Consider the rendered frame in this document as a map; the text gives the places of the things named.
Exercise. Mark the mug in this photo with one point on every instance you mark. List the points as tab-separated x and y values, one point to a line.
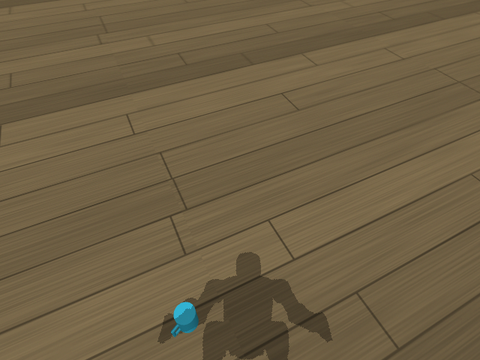
186	318

